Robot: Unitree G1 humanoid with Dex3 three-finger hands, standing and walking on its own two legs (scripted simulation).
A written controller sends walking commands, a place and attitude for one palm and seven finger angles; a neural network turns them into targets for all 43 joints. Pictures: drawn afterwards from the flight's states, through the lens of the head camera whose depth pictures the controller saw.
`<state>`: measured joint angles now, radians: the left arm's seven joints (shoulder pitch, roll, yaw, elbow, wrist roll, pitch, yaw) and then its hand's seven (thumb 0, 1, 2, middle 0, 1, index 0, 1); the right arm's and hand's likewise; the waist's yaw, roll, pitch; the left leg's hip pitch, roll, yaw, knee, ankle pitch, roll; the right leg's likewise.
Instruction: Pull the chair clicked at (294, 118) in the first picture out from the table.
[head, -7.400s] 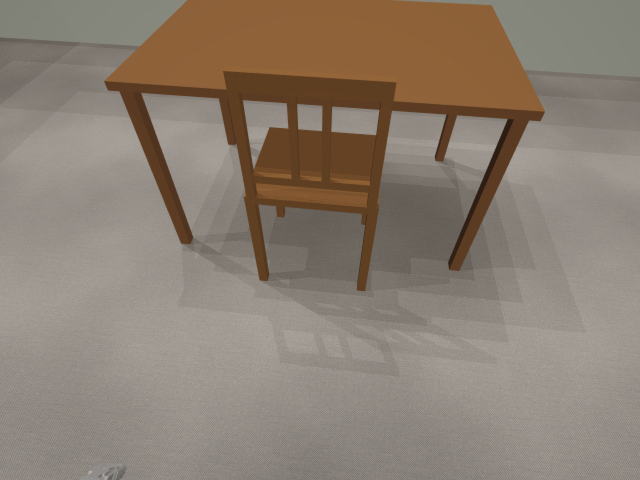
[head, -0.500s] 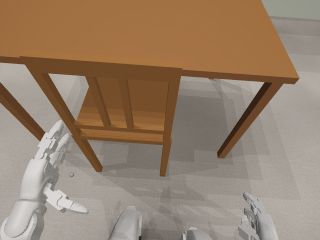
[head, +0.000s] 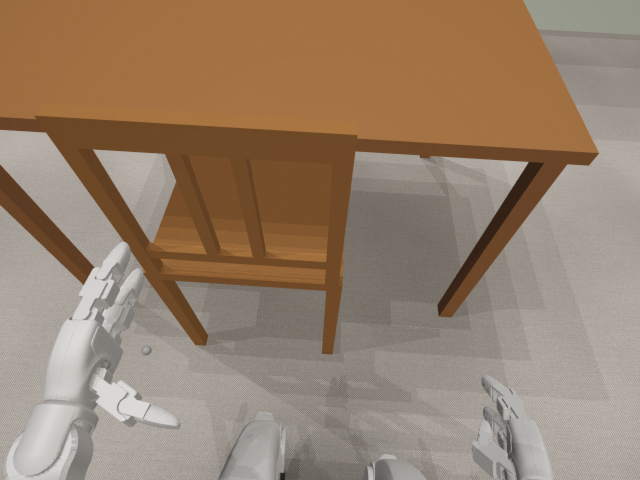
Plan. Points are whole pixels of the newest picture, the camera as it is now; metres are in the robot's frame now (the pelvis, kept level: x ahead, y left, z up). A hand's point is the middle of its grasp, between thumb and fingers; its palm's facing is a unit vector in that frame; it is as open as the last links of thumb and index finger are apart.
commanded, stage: aim the fingers beside a spindle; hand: left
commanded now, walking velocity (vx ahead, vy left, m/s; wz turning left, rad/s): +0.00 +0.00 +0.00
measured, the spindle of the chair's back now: (197, 208) +0.50 +0.24 -0.03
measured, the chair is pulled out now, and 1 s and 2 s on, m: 0.00 0.00 0.00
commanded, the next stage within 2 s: none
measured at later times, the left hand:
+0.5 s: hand (164, 319) +0.29 +0.21 +0.04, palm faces +0.01 -1.00 -0.06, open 16.9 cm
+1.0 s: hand (174, 296) +0.33 +0.21 +0.02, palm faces +0.02 -1.00 -0.06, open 16.9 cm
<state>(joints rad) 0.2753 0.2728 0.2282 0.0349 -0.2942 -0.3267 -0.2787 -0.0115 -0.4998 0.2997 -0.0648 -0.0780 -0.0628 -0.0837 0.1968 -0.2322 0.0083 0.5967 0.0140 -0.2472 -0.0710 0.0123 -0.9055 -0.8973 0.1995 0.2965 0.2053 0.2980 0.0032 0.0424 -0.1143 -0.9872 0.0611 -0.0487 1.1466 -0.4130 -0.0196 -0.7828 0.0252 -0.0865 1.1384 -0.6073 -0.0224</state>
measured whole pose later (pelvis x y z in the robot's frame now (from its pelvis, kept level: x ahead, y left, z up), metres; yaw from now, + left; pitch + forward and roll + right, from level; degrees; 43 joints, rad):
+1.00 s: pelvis -0.01 +0.00 -0.02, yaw -1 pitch +19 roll -3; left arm -0.10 0.29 0.27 0.37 -0.24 -0.38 -0.27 -0.01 -0.50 0.30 -0.06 -0.08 -0.06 -0.08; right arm 0.20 -0.25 0.01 0.63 0.00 -0.21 -0.06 0.01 -0.91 -0.90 0.20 0.30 0.21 0.30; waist -0.01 0.04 -0.13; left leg -1.14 0.07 -0.04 1.23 -0.43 -0.02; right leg -0.95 0.03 -0.07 1.24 -0.63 -0.02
